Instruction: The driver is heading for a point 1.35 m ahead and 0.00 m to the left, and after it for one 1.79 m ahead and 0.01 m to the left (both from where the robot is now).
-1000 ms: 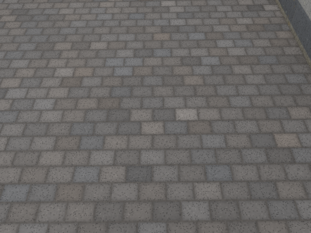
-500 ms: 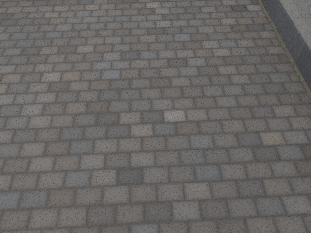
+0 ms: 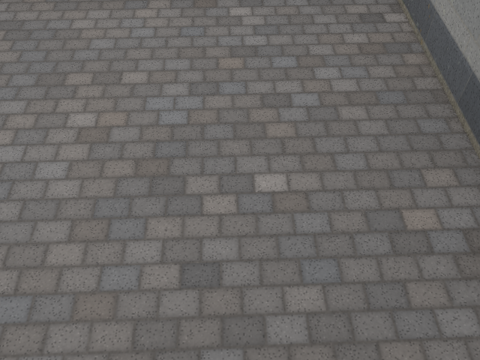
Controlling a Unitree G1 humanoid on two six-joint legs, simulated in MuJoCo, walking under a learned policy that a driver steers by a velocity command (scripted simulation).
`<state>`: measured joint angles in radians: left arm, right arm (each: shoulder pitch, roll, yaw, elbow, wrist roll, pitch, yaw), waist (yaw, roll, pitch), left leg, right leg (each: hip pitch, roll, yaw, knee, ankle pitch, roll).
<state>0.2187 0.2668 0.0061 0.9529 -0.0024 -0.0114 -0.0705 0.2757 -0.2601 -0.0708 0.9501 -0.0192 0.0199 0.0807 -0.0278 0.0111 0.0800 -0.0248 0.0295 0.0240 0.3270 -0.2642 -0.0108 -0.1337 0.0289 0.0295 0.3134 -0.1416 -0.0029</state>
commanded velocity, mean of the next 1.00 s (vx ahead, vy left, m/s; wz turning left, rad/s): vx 0.71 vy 0.00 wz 0.00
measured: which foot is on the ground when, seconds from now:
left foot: down 0.00-0.36, up 0.38-0.68, down 0.70-1.00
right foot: down 0.00-0.70, up 0.72-1.00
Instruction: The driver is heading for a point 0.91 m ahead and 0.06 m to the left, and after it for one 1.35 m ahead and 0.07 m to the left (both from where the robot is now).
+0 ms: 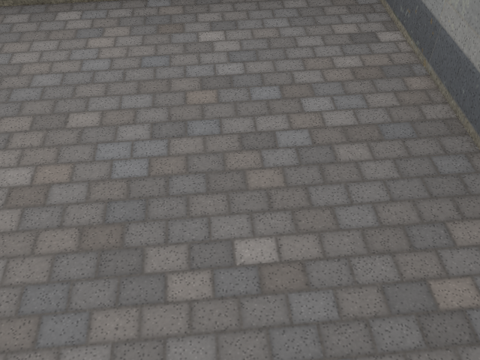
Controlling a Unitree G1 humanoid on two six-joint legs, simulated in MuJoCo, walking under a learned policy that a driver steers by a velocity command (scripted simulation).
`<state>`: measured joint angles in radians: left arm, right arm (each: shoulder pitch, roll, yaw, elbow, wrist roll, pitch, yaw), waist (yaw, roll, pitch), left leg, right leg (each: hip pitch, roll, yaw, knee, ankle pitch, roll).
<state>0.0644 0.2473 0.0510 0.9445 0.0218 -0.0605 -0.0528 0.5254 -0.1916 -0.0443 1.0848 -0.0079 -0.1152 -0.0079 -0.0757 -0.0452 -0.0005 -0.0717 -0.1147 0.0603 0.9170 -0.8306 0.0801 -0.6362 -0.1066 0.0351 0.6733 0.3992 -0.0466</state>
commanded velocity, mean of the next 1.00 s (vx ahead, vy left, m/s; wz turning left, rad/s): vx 0.89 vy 0.00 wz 0.00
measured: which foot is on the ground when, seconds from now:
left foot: down 0.00-0.10, up 0.12-0.46, down 0.48-0.92, up 0.94-1.00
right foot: up 0.00-0.08, down 0.10-0.50, up 0.52-0.90, down 0.92-1.00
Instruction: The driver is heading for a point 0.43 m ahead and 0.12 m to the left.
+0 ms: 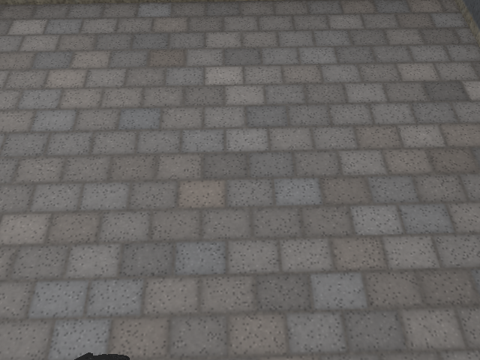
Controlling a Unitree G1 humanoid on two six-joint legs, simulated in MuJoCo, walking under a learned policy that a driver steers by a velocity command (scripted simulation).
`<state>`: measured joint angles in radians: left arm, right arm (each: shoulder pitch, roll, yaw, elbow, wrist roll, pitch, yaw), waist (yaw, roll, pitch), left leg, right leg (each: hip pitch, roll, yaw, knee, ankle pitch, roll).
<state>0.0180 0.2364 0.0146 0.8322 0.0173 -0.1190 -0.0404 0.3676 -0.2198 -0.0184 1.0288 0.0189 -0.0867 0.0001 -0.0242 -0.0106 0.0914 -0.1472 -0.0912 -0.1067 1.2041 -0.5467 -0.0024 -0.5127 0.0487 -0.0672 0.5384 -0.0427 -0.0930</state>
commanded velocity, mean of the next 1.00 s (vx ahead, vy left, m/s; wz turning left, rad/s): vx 0.08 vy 0.00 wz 0.54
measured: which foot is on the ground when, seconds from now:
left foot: up 0.00-0.46, down 0.48-0.98, up 1.00-1.00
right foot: down 0.00-0.50, up 0.52-0.94, down 0.96-1.00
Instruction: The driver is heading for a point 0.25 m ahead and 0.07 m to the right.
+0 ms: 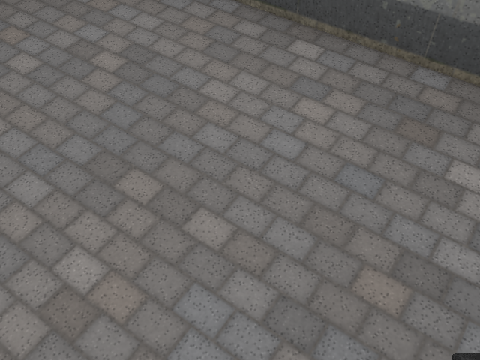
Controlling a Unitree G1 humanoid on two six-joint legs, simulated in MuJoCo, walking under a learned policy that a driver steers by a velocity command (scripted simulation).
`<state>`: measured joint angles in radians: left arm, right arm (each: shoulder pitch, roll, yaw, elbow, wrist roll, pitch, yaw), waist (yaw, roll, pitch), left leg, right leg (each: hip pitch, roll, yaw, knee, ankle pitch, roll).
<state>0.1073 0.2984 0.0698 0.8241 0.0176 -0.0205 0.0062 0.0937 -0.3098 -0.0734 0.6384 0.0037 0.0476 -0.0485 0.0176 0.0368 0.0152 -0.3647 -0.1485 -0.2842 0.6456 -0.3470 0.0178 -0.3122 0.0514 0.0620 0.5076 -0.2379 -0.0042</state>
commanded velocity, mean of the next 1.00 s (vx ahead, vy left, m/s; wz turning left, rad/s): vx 0.01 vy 0.00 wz -0.30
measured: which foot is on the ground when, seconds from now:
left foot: up 0.00-0.28, down 0.30-0.76, up 0.78-1.00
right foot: down 0.00-0.48, up 0.50-0.72, down 0.74-1.00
